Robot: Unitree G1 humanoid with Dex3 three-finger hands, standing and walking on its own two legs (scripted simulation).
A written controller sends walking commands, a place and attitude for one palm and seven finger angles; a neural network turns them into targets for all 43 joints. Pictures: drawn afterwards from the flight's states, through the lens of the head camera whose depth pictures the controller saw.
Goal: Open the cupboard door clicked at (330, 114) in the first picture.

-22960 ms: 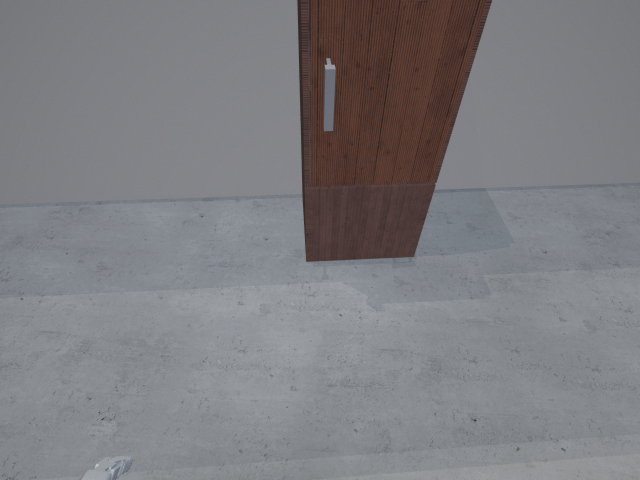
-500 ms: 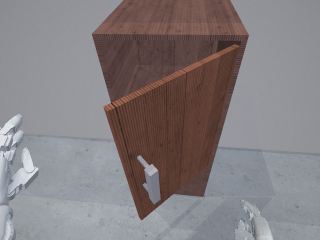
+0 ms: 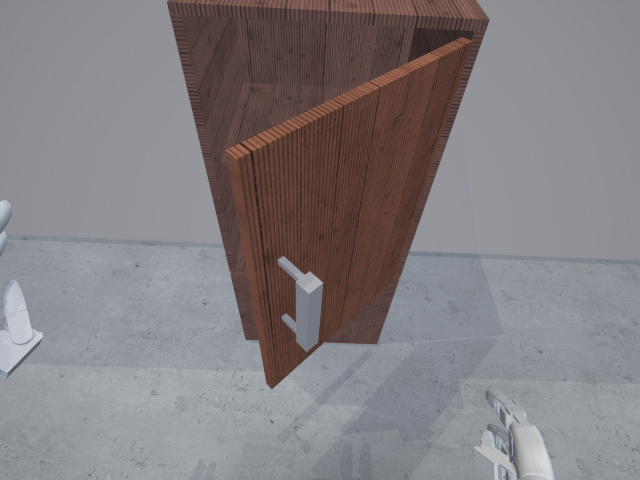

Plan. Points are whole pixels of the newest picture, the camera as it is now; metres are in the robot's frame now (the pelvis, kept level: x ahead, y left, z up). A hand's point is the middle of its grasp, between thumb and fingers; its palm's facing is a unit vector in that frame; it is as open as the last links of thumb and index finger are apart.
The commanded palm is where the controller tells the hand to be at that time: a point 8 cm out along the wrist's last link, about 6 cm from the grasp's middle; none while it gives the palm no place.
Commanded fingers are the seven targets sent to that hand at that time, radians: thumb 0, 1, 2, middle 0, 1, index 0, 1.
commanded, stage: step back with the hand held close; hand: left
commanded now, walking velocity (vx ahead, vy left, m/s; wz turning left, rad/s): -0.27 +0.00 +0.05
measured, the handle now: (297, 305) +0.35 +0.06 -0.01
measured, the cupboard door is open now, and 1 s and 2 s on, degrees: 45 45 45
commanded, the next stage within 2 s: stop stepping back and stand still in 0.48 s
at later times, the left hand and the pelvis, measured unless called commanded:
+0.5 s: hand out of the picture +0.09 +0.29 +0.18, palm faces +0.50 -0.73 -0.46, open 7.4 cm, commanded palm +0.02 +0.31 +0.18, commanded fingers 0.00 0.90 0.90 -0.20 -0.30 -0.20 -0.30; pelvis -0.11 +0.00 +0.00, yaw +2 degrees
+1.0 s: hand out of the picture +0.01 +0.24 +0.18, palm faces +0.44 -0.80 -0.41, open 7.4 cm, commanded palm -0.06 +0.27 +0.18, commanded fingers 0.00 0.90 0.90 -0.20 -0.30 -0.20 -0.30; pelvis -0.22 -0.02 -0.01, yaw -3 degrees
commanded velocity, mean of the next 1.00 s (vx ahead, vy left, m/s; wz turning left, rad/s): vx -0.10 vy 0.03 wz -0.02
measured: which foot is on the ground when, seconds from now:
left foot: down 0.00-0.70, up 0.72-0.82, down 0.84-1.00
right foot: down 0.00-0.34, up 0.36-0.68, down 0.70-0.88, up 0.90-1.00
